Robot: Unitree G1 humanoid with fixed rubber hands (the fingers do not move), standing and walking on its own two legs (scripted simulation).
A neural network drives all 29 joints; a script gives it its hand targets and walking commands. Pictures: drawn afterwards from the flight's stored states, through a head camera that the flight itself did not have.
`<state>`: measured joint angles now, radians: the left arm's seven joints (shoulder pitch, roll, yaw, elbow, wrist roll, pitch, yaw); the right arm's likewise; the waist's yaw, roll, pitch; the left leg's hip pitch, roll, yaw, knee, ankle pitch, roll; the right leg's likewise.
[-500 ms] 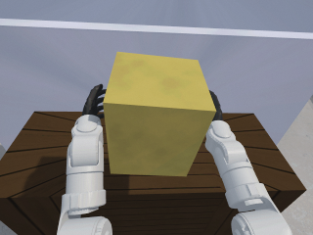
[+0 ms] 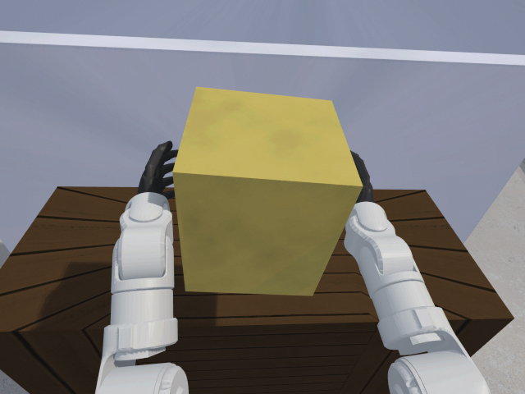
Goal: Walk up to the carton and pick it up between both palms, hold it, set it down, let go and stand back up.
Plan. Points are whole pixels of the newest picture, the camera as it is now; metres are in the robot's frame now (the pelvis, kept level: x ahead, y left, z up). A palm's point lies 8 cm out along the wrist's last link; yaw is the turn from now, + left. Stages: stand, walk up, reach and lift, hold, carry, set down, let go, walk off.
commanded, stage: hold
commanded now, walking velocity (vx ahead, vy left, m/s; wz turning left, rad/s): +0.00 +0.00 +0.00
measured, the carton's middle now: (257, 197) +0.39 +0.01 +0.15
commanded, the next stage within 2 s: none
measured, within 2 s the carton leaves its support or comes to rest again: neither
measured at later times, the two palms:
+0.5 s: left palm (154, 196) +0.35 +0.16 +0.18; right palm (358, 202) +0.36 -0.14 +0.16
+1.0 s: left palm (154, 196) +0.35 +0.16 +0.18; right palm (358, 202) +0.36 -0.14 +0.16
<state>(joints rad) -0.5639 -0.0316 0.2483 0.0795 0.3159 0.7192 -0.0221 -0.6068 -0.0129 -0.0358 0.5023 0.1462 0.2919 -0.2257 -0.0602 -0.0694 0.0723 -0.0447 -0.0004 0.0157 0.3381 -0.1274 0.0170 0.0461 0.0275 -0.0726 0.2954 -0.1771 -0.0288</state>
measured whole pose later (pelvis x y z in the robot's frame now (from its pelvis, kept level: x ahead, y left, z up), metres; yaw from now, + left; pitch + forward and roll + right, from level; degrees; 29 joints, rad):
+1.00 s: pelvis +0.00 +0.00 +0.00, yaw +0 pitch -10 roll -1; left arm -0.56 -0.03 0.25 0.08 0.32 0.72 -0.02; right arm -0.61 -0.01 -0.04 0.50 0.14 0.29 -0.22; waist -0.06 -0.07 0.07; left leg -0.04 0.00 0.02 0.34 -0.13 0.02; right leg 0.05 0.03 -0.07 0.30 -0.18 -0.03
